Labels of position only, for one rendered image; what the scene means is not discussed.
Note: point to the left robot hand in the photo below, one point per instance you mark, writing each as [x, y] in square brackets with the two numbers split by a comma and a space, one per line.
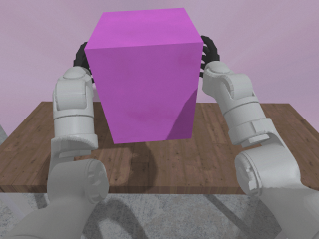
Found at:
[81, 59]

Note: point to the carton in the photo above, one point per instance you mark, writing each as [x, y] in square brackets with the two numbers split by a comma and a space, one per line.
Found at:
[146, 67]

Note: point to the right robot hand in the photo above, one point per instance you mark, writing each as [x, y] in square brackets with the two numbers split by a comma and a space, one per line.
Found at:
[211, 53]

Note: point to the table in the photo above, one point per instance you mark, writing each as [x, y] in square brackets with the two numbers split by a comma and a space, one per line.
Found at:
[202, 164]

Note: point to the right robot forearm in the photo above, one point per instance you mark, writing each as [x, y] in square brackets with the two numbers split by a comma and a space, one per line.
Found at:
[239, 104]

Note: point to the left robot upper arm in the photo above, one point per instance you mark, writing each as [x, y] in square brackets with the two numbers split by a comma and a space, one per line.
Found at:
[74, 189]

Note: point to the left robot forearm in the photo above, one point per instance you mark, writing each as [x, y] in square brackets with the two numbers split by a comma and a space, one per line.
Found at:
[73, 115]

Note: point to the right robot upper arm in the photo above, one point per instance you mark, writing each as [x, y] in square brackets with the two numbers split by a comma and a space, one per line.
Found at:
[270, 173]

